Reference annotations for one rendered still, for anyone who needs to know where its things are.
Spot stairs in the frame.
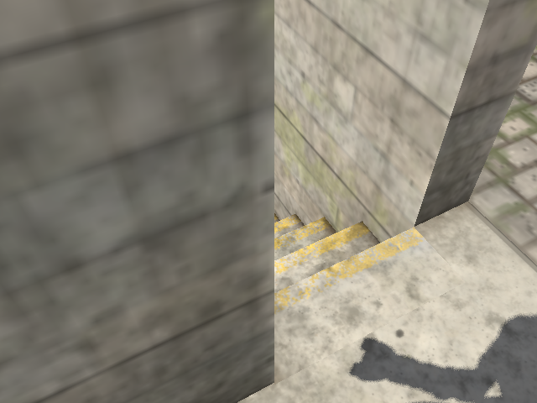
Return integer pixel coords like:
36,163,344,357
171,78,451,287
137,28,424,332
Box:
274,214,380,293

